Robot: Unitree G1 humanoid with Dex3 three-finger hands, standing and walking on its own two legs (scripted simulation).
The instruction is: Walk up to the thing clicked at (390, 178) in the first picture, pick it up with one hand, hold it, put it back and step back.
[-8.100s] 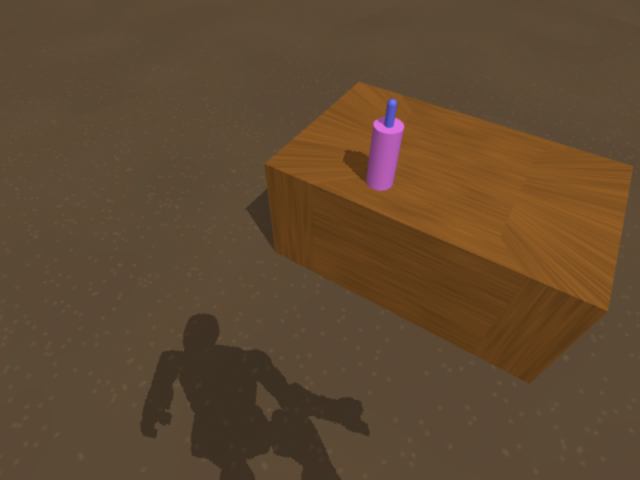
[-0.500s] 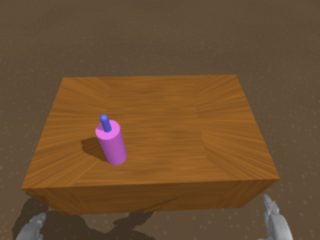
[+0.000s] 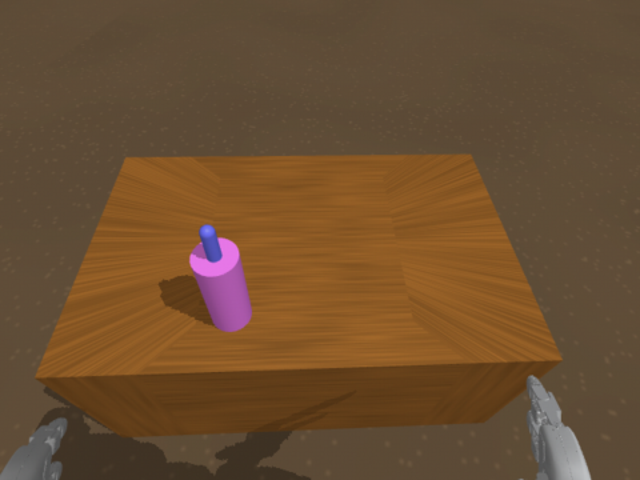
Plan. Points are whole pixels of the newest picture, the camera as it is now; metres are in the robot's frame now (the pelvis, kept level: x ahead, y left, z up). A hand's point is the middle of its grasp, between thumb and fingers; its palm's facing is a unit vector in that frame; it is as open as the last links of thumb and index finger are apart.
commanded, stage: go down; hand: left
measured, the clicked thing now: (220, 276) +0.49 +0.17 -0.13
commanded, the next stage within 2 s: approach in 1.52 s
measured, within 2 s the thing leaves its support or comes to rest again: neither
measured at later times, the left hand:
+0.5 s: hand (52, 385) +0.25 +0.32 +0.00, palm faces +0.18 -0.95 -0.24, open 17.6 cm
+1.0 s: hand (37, 337) +0.30 +0.34 +0.02, palm faces +0.15 -0.98 -0.14, open 17.5 cm
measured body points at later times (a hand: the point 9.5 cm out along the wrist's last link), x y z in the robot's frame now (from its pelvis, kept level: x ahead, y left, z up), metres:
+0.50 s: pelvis -0.02 +0.00 -0.01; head +0.01 +0.01 +0.44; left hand +0.24 +0.37 +0.01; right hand +0.13 -0.26 -0.04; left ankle +0.00 +0.13 -0.69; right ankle -0.04 -0.15 -0.69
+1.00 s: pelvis -0.02 +0.01 +0.00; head +0.03 +0.03 +0.45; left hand +0.29 +0.40 +0.03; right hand +0.13 -0.26 -0.03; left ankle +0.00 +0.13 -0.69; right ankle -0.04 -0.15 -0.69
